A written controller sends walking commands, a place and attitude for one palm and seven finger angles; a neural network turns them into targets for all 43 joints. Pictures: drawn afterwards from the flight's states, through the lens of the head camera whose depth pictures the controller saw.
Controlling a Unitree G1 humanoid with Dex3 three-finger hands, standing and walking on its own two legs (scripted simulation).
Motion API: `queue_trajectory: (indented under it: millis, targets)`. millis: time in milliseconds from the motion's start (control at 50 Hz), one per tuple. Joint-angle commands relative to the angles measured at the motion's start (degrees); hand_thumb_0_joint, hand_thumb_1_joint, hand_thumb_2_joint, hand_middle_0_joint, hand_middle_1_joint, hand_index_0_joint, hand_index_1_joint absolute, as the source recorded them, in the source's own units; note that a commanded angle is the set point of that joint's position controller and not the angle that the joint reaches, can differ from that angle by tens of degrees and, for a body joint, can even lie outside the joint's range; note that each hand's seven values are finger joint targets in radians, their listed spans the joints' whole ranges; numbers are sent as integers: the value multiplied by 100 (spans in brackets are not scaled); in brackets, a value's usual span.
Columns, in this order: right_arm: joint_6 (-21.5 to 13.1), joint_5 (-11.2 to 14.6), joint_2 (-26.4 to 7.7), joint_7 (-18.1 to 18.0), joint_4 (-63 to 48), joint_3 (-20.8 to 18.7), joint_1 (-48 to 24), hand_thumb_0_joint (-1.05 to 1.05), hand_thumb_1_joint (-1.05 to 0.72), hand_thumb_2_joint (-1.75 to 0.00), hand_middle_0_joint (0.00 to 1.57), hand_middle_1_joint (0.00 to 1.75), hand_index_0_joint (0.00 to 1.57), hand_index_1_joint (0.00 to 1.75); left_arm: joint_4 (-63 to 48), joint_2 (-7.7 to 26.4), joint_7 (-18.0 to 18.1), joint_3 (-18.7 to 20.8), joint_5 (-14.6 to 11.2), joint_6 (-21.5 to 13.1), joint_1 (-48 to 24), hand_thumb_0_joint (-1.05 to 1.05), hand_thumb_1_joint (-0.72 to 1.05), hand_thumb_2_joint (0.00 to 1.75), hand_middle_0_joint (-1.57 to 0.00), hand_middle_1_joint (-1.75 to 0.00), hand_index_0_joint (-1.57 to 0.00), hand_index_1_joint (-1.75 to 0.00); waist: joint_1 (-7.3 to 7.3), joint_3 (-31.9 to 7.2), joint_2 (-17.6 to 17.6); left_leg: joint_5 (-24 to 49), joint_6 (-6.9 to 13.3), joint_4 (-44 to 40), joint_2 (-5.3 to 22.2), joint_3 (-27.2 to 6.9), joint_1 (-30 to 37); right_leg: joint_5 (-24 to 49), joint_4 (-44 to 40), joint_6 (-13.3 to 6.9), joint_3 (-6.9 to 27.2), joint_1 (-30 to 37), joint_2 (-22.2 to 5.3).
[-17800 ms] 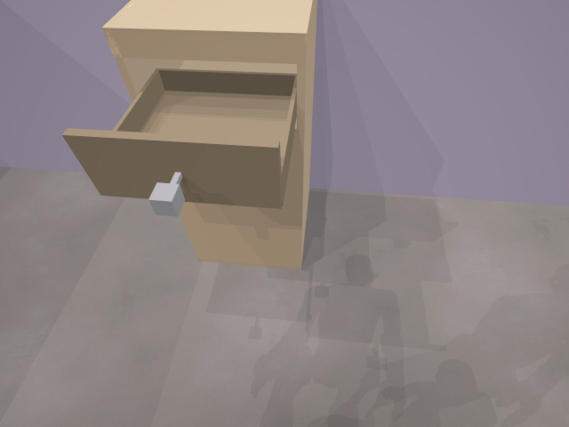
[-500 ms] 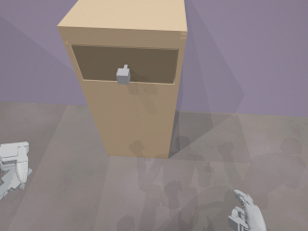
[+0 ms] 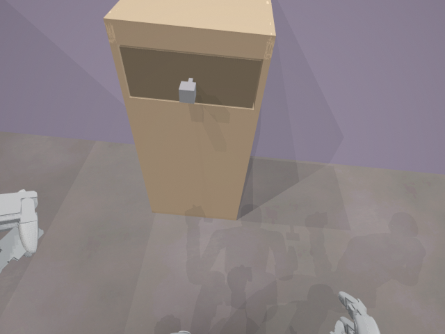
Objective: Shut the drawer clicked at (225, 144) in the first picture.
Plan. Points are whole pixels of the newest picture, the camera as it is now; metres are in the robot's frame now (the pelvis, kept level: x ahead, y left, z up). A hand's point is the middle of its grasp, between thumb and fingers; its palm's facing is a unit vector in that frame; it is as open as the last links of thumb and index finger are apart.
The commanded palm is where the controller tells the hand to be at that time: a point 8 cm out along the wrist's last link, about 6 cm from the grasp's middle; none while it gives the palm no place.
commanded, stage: step back with the hand held close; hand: left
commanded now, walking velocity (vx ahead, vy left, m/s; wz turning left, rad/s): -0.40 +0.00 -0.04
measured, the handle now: (188, 88) +0.73 +0.12 +0.03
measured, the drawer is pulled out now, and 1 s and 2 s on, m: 0.00 0.00 0.00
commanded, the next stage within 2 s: stop stepping back and stand still in 0.36 s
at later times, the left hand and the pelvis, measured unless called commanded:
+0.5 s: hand out of the picture +0.09 +0.21 +0.18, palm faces +0.30 -0.82 -0.49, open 3.2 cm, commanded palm +0.03 +0.25 +0.18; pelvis -0.11 -0.03 -0.01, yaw -2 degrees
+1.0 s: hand out of the picture +0.01 +0.22 +0.18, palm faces +0.33 -0.76 -0.56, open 3.2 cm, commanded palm -0.03 +0.25 +0.18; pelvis -0.17 -0.02 +0.00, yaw -2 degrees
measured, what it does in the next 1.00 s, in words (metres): walks backwards: right foot, then left foot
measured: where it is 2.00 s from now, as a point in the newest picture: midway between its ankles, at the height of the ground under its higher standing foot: outside the picture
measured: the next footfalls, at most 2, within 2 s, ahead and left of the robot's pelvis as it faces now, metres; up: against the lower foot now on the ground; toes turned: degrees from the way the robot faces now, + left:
right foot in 0.16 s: -0.15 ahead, -0.11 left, +0.00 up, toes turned -5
left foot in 0.68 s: -0.11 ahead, +0.09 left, +0.00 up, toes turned +0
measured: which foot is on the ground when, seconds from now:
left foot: down 0.00-0.48, up 0.50-0.66, down 0.68-1.00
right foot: up 0.00-0.14, down 0.16-0.74, up 0.76-0.96, down 0.98-1.00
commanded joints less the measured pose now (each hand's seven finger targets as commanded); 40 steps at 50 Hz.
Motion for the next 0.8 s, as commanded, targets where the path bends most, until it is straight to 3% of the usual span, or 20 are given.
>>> queue_trajectory:
  millis: [0, 60, 100, 160, 240, 320, 380, 420, 440, 460, 480, 520, 540, 600, 640, 660, 700, 720, 740, 780]
  targets:
    - [-614, -70, -774, 61, -899, -290, -762, 0, -90, -90, 20, 30, 20, 30, -1299, 704, 79, 702, -109, -520, 380, 0, 90, 90, -140, -160, -140, -160, 226, -578, 1001, -2202, 630, -2080, 1399, -1384, -1084, -561, 107, -54, 151, 1529, 74]
    - [-702, -107, -774, 182, -624, -265, -687, 0, -90, -90, 20, 30, 20, 30, -1276, 671, -1, 543, -330, -481, 735, 0, 90, 90, -140, -160, -140, -160, 199, -752, 948, -1450, 310, -2079, 1155, -1252, 360, -981, -1438, -180, -101, 903, 95]
    - [-682, -149, -758, 220, -441, -216, -644, 0, -90, -90, 20, 30, 20, 30, -1419, 711, -57, 500, -380, -592, 514, 0, 90, 90, -140, -160, -140, -160, 190, -898, 999, 316, 114, -1509, 1010, -915, 1143, -136, -2658, -210, 43, 801, -122]
    - [-549, -106, -717, 200, -405, -204, -637, 0, -90, -90, 20, 30, 20, 30, -1508, 1195, -109, 843, -378, -759, 215, 0, 90, 90, -140, -160, -140, -160, 267, -1605, 26, 2813, -41, -271, 587, 133, 2472, 3002, -2725, 129, 217, 704, -486]
    - [-432, 156, -718, 131, -865, -218, -969, 0, -90, -90, 20, 30, 20, 30, -1694, 1430, -149, 1218, -516, -745, 286, 0, 90, 90, -140, -160, -140, -160, 238, -2344, -970, 2864, -23, 109, 262, 758, 2805, 6059, -1935, 859, -80, 1099, -690]
    - [-323, 119, -831, 119, -1122, -131, -1141, 0, -90, -90, 20, 30, 20, 30, -1246, 1269, -325, 1235, -548, -612, 1019, 0, 90, 90, -140, -160, -140, -160, 219, -1502, 619, 2753, 128, -577, 698, 183, 2788, 2073, -1462, 378, -221, 75, -246]
    - [-414, -31, -837, 184, -976, -178, -1161, 0, -90, -90, 20, 30, 20, 30, -1033, 1015, -369, 930, -598, -543, 413, 0, 90, 90, -140, -160, -140, -160, 198, -410, 1522, -227, 209, -1845, 1110, -273, 977, -931, -1514, 169, -223, 343, 4]
    - [-346, -71, -844, 168, -944, -223, -1080, 0, -90, -90, 20, 30, 20, 30, -775, 970, -319, 869, -610, -489, 377, 0, 90, 90, -140, -160, -140, -160, 158, 80, 1120, -2094, -96, -2051, 995, -327, -313, -1216, -1929, -195, -129, 886, -81]
    - [-272, -49, -743, 176, -914, -252, -978, 0, -90, -90, 20, 30, 20, 30, -689, 1009, -290, 832, -599, -464, 348, 0, 90, 90, -140, -160, -140, -160, 130, 76, 169, -1768, -336, -924, 577, 52, 123, -1727, -2735, -405, 506, 115, -635]
    - [-259, 63, -670, 195, -816, -305, -870, 0, -90, -90, 20, 30, 20, 30, -598, 1095, -239, 772, -522, -422, 423, 0, 90, 90, -140, -160, -140, -160, 196, -49, -1285, -1286, -606, 1566, -174, 542, 1261, -3174, -4231, -564, 1827, -1798, -1838]
    - [-282, 30, -812, 232, -731, -392, -1007, 0, -90, -90, 20, 30, 20, 30, -822, 1222, -147, 837, -492, -384, 235, 0, 90, 90, -140, -160, -140, -160, 378, 207, -1529, -1411, -631, 3358, -453, 239, 660, -2994, -4434, -931, 2317, -2279, -2448]
    - [-299, 8, -589, 184, -616, -235, -859, 0, -90, -90, 20, 30, 20, 30, -568, 785, -159, 533, -359, -157, 255, 0, 90, 90, -140, -160, -140, -160, 158, 329, -1047, -1109, -456, 3708, -88, 36, -398, -1102, -3594, -717, 1046, -1309, -1995]
    - [-336, 0, -457, 134, -731, -82, -973, 0, -90, -90, 20, 30, 20, 30, -612, 776, -156, 445, -316, -123, 56, 0, 90, 90, -140, -160, -140, -160, 116, 292, -658, -845, -438, 2944, 130, 282, -404, -12, -3184, -681, 538, -574, -1601]
    - [-594, 16, -663, -112, -694, -51, -1112, 0, -90, -90, 20, 30, 20, 30, -943, 803, 23, 255, -180, -184, -772, 0, 90, 90, -140, -160, -140, -160, 244, 253, -398, -1185, -236, 706, 232, 457, 114, 1794, -2575, -799, 581, 560, -1511]
    - [-769, 9, -727, -123, -633, -76, -682, 0, -90, -90, 20, 30, 20, 30, -1287, 671, 136, 217, -161, -190, -742, 0, 90, 90, -140, -160, -140, -160, 183, -609, 35, -227, -127, -1149, 7, 625, 1077, 3178, -1738, -494, 518, 1534, -1243]
    - [-823, 8, -821, -113, -676, -116, -592, 0, -90, -90, 20, 30, 20, 30, -1488, 710, 185, 276, -178, -214, -667, 0, 90, 90, -140, -160, -140, -160, 193, -1030, 561, 1026, -39, -1436, 382, 348, 1844, 3031, -1088, -253, 347, 1529, -894]
    - [-857, 70, -869, 59, -748, -180, -390, 0, -90, -90, 20, 30, 20, 30, -1810, 834, 202, 301, -146, -252, -543, 0, 90, 90, -140, -160, -140, -160, 242, -1519, 1240, 4203, 313, -539, 1426, -563, 3672, 150, -215, -40, -3, -220, -525]
    - [-895, -6, -749, 133, -762, -158, -310, 0, -90, -90, 20, 30, 20, 30, -1840, 1004, 215, 463, -62, -260, -513, 0, 90, 90, -140, -160, -140, -160, 180, -1512, 1279, 5413, 311, -352, 1339, -647, 3986, -417, -190, -138, -244, -607, -335]
    - [-927, -60, -578, 192, -678, -109, -282, 0, -90, -90, 20, 30, 20, 30, -2059, 1010, 130, 496, -157, -242, -380, 0, 90, 90, -140, -160, -140, -160, 62, -1358, 1627, 5405, 10, -715, 1262, -1008, 3755, -847, 25, -143, -258, -689, -244]
    - [-960, -57, -691, 294, -675, -166, -466, 0, -90, -90, 20, 30, 20, 30, -1965, 974, 41, 615, -246, -172, 83, 0, 90, 90, -140, -160, -140, -160, 150, -1071, 1022, 3027, -75, -1356, 1357, -1073, 2518, -851, 105, -136, -73, 102, -321]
